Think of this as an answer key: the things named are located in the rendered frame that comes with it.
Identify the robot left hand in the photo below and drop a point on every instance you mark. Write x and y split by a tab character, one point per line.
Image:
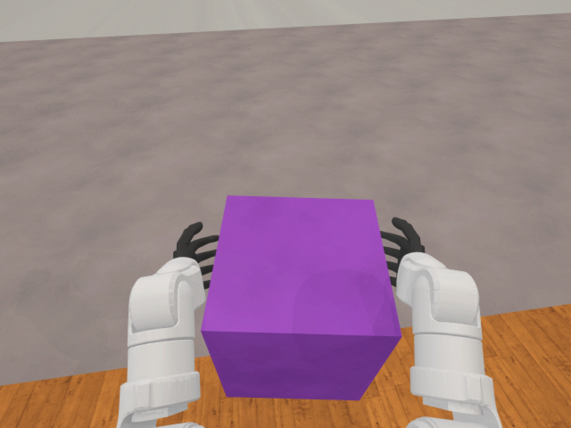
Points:
186	248

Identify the carton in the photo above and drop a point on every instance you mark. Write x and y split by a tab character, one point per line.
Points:
300	303

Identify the right robot forearm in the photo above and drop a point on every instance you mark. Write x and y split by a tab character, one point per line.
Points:
449	360

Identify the left robot forearm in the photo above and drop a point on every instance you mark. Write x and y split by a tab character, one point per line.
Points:
161	377

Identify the robot right hand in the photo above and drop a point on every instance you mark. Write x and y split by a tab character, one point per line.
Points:
407	246

